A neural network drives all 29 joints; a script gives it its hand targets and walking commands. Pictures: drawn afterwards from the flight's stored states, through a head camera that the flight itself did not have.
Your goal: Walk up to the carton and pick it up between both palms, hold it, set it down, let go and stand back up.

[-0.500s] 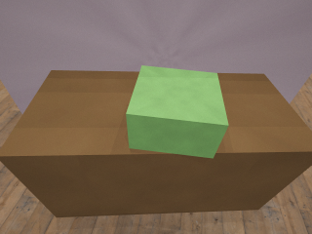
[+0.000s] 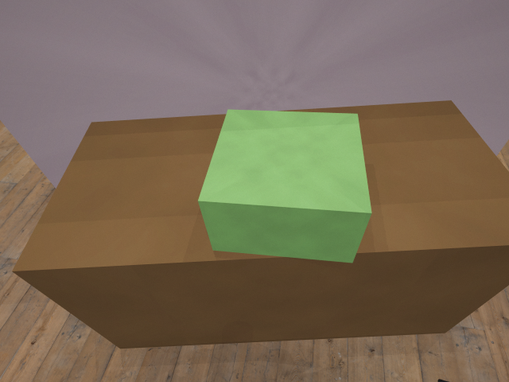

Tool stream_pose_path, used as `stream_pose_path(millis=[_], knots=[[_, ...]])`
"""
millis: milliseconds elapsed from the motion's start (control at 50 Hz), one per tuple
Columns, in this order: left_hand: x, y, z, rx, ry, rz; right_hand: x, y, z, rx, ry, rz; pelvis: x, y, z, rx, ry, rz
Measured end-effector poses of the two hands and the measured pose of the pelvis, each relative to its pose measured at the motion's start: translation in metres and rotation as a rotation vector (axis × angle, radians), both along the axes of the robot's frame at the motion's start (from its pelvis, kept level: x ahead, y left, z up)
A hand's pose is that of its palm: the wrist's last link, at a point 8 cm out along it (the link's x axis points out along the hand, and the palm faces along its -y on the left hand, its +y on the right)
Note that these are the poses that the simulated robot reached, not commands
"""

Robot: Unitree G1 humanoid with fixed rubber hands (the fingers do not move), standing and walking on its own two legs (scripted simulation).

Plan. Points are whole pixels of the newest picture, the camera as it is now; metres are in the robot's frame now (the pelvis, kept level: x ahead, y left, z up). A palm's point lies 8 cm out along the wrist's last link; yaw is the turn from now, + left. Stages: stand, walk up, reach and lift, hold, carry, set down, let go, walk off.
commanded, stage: stand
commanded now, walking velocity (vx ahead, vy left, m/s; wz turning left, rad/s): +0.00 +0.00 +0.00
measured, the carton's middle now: (286, 181) +0.55 -0.03 -0.05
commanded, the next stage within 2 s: none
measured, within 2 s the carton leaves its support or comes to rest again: neither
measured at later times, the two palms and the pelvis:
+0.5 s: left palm out of the picture +0.11 +0.26 -0.12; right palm out of the picture +0.09 -0.30 -0.13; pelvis +0.04 -0.02 +0.00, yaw +0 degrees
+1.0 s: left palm out of the picture +0.11 +0.27 -0.12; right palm out of the picture +0.10 -0.29 -0.12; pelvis +0.05 -0.01 +0.00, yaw +0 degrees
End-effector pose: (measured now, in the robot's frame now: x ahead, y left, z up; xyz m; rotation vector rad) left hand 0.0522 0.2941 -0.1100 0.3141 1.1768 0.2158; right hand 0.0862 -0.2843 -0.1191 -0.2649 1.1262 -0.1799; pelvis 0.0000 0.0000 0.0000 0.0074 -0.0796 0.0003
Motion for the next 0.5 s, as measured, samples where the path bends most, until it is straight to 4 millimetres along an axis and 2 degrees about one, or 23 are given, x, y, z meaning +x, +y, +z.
stream_pose_path(millis=[260, 500], knots=[[0.033, -0.027, -0.006, -0.031, 0.025, 0.018, -0.001, -0.015, -0.006, -0.010, 0.102, -0.028, 0.024, -0.016, 0.003, -0.006, 0.025, 0.005], [0.061, -0.035, -0.010, -0.038, 0.031, 0.010, 0.003, -0.019, -0.006, -0.019, 0.141, -0.047, 0.040, -0.022, 0.004, -0.010, 0.047, -0.001]])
